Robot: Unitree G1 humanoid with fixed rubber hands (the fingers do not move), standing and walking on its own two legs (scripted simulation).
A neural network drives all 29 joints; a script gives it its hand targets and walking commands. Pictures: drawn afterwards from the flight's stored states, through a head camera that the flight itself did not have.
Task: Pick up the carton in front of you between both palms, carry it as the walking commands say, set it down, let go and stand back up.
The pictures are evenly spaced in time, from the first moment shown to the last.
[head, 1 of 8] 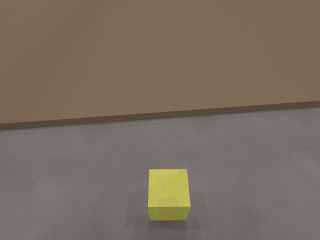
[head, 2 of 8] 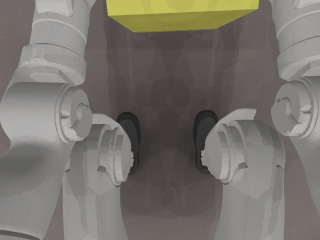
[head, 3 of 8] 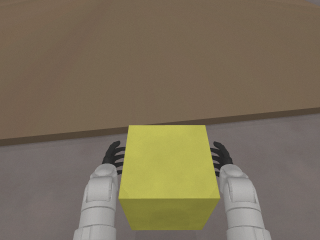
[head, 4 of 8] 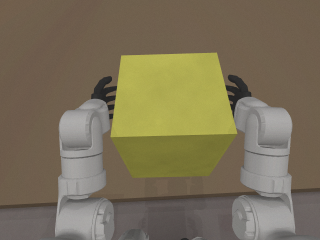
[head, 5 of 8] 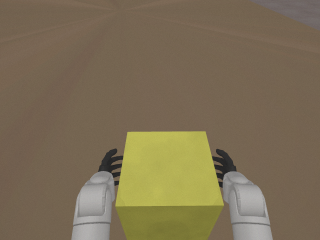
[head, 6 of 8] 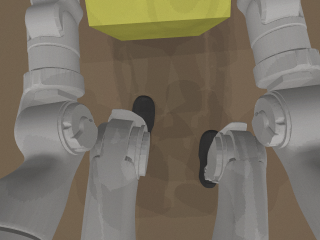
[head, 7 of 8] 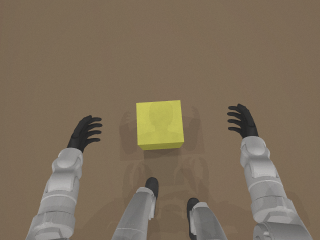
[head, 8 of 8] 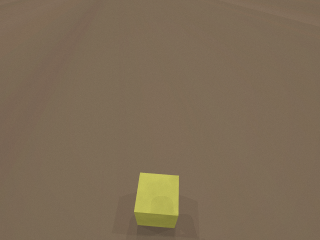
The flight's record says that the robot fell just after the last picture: no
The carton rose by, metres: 0.84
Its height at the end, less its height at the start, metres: +0.08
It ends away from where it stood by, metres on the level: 2.13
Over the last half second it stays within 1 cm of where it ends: yes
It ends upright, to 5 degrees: yes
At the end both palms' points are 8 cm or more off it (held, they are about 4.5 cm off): yes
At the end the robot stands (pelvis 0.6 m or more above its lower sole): yes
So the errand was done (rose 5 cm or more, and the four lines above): yes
